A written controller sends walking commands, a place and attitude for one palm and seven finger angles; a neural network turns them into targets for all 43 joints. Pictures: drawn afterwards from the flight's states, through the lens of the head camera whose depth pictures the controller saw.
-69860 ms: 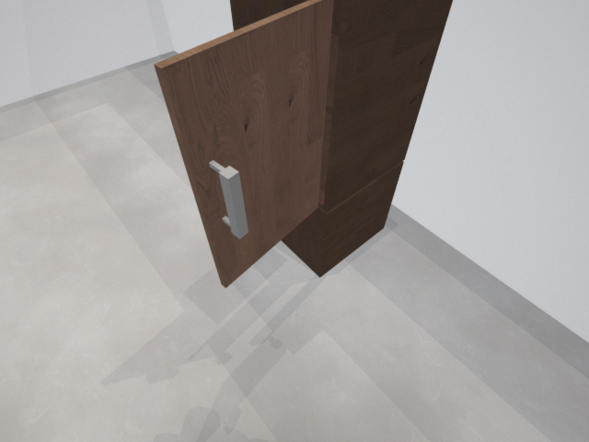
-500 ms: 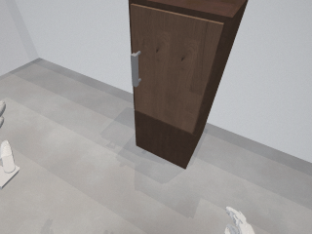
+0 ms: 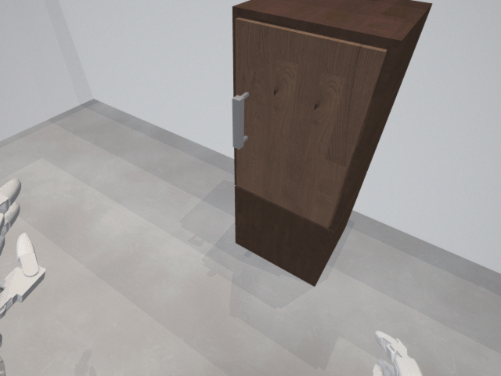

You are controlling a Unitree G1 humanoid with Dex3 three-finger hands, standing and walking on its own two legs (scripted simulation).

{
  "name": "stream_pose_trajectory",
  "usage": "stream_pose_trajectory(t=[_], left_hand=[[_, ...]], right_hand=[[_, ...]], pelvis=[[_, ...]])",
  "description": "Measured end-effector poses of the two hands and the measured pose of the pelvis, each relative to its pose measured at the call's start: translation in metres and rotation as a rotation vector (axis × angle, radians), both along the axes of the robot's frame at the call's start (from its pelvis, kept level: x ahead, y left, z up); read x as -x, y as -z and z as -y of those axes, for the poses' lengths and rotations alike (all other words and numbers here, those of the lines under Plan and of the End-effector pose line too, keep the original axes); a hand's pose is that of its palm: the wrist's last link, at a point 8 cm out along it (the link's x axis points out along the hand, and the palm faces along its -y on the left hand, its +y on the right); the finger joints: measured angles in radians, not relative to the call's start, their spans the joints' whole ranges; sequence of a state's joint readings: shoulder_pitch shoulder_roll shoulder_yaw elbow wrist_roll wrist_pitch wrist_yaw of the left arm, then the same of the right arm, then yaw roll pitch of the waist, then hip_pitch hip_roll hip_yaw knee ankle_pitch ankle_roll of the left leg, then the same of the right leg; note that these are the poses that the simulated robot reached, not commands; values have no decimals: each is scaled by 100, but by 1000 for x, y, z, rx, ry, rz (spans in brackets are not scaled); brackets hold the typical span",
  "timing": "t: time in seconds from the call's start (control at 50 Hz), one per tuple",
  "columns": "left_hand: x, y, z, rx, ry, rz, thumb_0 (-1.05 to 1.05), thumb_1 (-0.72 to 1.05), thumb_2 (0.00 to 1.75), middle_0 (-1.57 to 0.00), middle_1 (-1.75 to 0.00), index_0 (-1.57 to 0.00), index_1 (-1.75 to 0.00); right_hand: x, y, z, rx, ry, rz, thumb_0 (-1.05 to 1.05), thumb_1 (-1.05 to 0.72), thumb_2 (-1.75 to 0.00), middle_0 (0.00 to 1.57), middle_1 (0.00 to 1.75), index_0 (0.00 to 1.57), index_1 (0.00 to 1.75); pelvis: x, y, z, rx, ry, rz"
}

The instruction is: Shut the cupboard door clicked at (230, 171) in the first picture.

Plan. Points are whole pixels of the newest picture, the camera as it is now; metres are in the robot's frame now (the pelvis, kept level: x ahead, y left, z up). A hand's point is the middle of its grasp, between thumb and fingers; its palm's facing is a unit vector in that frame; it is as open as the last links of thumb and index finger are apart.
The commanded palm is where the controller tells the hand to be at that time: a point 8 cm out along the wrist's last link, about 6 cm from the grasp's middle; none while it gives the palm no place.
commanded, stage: let the arm hang, fingers relaxed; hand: left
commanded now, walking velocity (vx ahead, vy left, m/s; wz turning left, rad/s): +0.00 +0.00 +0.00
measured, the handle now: (242, 120) +0.84 +0.09 -0.02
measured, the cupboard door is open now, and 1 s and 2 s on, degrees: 0 0 0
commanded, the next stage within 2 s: look to check the result in 1.08 s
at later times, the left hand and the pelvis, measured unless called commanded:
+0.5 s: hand out of the picture -0.09 +0.17 -0.17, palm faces +0.02 -0.99 -0.17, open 7.2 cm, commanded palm none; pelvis +0.02 -0.01 +0.00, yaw +0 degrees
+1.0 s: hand out of the picture +0.01 +0.13 -0.18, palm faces +0.01 -0.99 -0.15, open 7.4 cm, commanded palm none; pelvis +0.02 -0.02 +0.00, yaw -1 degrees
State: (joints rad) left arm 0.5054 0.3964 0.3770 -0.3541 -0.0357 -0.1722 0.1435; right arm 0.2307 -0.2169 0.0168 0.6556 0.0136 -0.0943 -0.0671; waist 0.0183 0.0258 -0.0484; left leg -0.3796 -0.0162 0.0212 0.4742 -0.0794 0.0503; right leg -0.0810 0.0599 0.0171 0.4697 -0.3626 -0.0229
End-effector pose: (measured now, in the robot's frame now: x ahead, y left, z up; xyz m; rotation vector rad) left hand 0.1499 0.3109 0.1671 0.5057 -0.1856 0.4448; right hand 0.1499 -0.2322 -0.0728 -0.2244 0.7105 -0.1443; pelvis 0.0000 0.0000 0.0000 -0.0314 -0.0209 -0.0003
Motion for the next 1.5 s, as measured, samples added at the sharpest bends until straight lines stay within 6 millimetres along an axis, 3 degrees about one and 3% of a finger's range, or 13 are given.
stream_pose_trajectory(t=[0.06,0.12,0.2,0.28,0.34,0.42,0.5,0.56,0.66,0.8,1.0,1.26,1.5], left_hand=[[-20,75,-4,97,-4,-313,0,89,90,-20,-30,-20,-30],[-11,173,12,244,-5,-709,0,90,90,-19,-30,-20,-30],[40,276,58,439,13,-1124,1,91,90,-19,-30,-20,-30],[105,324,96,594,-30,-1400,1,95,89,-20,-30,-20,-30],[150,329,101,654,-91,-1536,2,98,89,-20,-30,-21,-30],[202,318,100,679,-179,-1665,1,96,89,-20,-30,-21,-30],[236,303,96,664,-252,-1748,1,94,90,-20,-30,-20,-30],[246,297,92,644,-283,-1769,1,92,90,-20,-30,-20,-30],[234,296,91,618,-283,-1723,1,91,90,-20,-30,-20,-30],[190,306,102,613,-206,-1596,0,91,90,-20,-30,-20,-30],[147,315,126,639,-108,-1522,0,91,90,-20,-30,-20,-30],[164,312,125,642,-159,-1607,0,91,90,-20,-30,-20,-30],[178,307,119,631,-203,-1653,0,91,90,-20,-30,-20,-30]], right_hand=[[0,20,10,-3,-51,-63,1,-90,-89,20,30,21,30],[13,36,21,1,-29,-147,1,-90,-89,20,30,21,30],[49,45,33,30,38,-292,1,-90,-89,20,30,21,30],[96,47,36,56,99,-481,1,-90,-89,20,30,20,30],[129,47,32,54,123,-617,1,-90,-89,20,30,20,30],[157,50,23,23,145,-733,1,-90,-89,20,30,20,30],[164,56,12,-23,157,-759,1,-90,-89,20,30,20,30],[160,63,4,-58,159,-743,1,-90,-89,20,30,20,30],[144,70,-4,-99,146,-690,1,-90,-89,20,30,20,30],[127,70,4,-92,143,-632,1,-92,-89,20,30,21,30],[130,65,9,-79,161,-634,0,-91,-89,19,30,20,30],[152,68,-2,-105,181,-726,0,-90,-89,20,30,20,30],[137,70,-1,-109,172,-713,0,-90,-89,20,30,20,30]], pelvis=[[5,6,-2,-4,-1,-12],[5,10,-2,-1,-4,-8],[-1,12,0,-1,-5,9],[-9,9,3,-8,-1,14],[-12,4,6,-14,-1,1],[-14,-2,6,-17,1,-9],[-15,-4,6,-18,7,-4],[-16,-5,7,-21,13,5],[-17,-5,8,-26,18,18],[-19,-4,11,-31,20,28],[-24,-4,17,-31,23,26],[-31,-5,18,-33,30,20],[-37,-5,18,-40,36,18]])
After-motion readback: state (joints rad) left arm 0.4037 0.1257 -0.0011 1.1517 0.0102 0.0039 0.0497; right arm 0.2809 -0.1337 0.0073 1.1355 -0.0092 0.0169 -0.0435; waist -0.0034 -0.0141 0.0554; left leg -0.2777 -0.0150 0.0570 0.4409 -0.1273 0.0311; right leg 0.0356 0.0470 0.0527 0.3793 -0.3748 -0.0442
